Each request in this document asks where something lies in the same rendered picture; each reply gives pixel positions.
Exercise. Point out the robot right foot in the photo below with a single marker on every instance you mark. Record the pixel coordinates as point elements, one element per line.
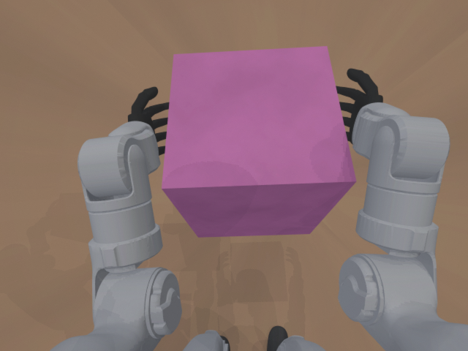
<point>276,336</point>

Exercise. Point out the left robot forearm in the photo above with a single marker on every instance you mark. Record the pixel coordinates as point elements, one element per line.
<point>114,175</point>

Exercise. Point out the robot left hand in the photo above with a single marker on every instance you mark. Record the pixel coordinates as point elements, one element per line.
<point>144,115</point>

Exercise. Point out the carton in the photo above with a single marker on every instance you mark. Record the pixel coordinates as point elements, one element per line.
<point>256,143</point>

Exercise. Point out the left robot upper arm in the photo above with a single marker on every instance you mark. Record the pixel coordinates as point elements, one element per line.
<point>133,310</point>

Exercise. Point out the robot right hand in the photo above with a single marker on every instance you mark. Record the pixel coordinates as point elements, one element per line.
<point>361,99</point>

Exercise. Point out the right robot upper arm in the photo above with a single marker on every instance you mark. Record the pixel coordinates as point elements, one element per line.
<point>395,300</point>

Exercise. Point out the right robot forearm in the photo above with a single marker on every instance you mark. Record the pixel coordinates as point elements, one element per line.
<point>407,156</point>

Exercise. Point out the robot right shin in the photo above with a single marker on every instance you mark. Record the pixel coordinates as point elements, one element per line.
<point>290,338</point>

